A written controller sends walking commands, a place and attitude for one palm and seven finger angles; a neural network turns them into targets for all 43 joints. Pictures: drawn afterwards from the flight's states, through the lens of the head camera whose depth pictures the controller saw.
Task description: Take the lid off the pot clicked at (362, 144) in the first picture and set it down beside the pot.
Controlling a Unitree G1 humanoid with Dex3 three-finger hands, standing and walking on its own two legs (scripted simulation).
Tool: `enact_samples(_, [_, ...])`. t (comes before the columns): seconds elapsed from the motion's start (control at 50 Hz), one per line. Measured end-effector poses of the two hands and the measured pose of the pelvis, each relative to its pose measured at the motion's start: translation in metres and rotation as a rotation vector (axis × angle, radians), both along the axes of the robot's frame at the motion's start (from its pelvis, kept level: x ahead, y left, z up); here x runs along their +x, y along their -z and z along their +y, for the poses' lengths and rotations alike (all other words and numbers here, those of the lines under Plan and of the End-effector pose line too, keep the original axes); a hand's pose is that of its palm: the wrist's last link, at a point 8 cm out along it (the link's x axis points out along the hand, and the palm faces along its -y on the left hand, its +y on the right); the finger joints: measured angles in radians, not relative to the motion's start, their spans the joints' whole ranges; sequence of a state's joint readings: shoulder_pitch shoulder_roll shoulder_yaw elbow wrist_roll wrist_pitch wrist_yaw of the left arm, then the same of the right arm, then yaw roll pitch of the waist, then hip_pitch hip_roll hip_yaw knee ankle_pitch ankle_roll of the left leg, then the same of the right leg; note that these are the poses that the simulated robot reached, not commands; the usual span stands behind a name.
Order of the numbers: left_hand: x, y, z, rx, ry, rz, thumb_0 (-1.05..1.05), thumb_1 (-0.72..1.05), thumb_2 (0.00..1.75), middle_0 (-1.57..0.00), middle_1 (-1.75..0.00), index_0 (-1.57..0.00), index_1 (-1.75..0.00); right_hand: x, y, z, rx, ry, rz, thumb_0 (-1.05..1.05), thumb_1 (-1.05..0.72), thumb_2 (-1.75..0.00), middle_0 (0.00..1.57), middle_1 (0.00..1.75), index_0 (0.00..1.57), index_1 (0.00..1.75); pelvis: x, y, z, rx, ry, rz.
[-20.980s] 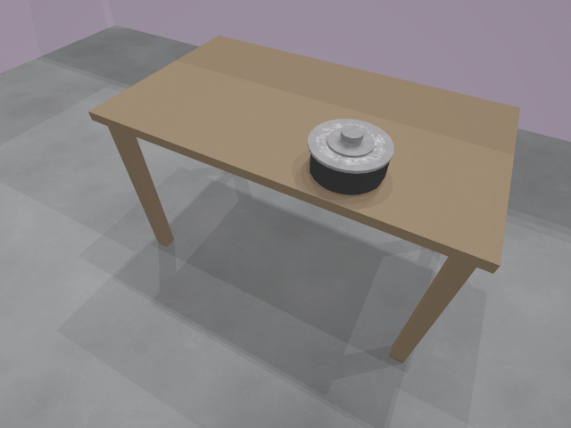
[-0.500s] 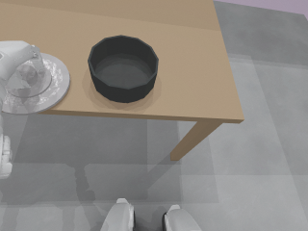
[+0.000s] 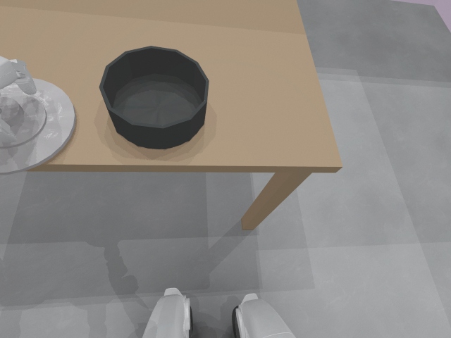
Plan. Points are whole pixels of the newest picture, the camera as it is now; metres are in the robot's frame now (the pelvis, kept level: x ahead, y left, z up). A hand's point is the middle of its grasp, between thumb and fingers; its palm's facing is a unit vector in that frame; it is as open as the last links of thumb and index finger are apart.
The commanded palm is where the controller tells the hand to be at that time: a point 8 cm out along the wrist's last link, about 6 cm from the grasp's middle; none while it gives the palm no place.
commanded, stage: raise the empty hand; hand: left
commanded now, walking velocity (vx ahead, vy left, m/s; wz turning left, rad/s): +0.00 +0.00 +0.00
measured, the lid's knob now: (3, 112) +0.50 +0.35 +0.01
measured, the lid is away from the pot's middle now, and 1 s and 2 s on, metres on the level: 0.26 0.26 0.26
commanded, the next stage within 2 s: draw the hand back to the body in 1.40 s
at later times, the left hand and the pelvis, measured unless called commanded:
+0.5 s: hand out of the picture +0.48 +0.34 +0.08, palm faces -0.46 -0.11 -0.88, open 11.0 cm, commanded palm +0.53 +0.33 +0.14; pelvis +0.01 -0.02 +0.01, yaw +1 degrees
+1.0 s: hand out of the picture +0.47 +0.34 +0.13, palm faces -0.42 -0.13 -0.90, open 11.0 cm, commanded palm +0.52 +0.34 +0.19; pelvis +0.02 -0.02 +0.02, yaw +1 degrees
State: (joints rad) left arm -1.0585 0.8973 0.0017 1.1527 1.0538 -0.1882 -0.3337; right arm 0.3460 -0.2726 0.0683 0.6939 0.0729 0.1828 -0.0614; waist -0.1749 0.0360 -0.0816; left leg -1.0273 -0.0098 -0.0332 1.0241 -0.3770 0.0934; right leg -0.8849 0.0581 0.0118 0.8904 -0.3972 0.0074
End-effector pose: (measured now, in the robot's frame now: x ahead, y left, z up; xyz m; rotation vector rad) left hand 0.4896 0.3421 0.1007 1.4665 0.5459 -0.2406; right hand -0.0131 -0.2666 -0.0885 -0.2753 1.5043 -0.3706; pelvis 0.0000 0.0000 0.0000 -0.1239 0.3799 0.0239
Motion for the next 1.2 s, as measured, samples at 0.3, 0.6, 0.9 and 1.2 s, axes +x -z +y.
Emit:
enact_samples(0.3, [-0.005,-0.014,0.002,-0.002,-0.013,-0.023,0.00,0.05,0.54,-0.32,-0.92,-0.33,-0.93,0.024,0.000,-0.015,-0.005,-0.023,-0.027,0.00,-0.90,-0.90,0.20,0.30,0.20,0.30,0.005,-0.003,-0.011,0.007,-0.006,-0.011])
enact_samples(0.6, [-0.005,-0.045,-0.001,-0.004,-0.022,-0.033,0.00,0.05,0.54,-0.32,-0.93,-0.33,-0.93,0.047,-0.005,-0.022,0.004,-0.038,-0.075,0.00,-0.90,-0.90,0.20,0.30,0.20,0.30,0.014,-0.012,-0.017,0.021,-0.010,-0.045])
enact_samples(0.9, [-0.009,-0.077,0.002,0.005,-0.050,-0.050,0.00,0.05,0.54,-0.32,-0.93,-0.33,-0.93,0.050,-0.009,-0.023,0.025,-0.022,-0.089,0.00,-0.90,-0.90,0.20,0.30,0.20,0.30,0.019,-0.020,-0.019,0.032,-0.007,-0.079])
enact_samples(1.2, [-0.010,-0.103,-0.004,0.007,-0.035,-0.071,0.00,0.05,0.54,-0.32,-0.93,-0.33,-0.93,0.056,-0.015,-0.024,0.018,-0.034,-0.116,0.00,-0.90,-0.90,0.20,0.30,0.20,0.30,0.021,-0.027,-0.017,0.039,-0.012,-0.110])
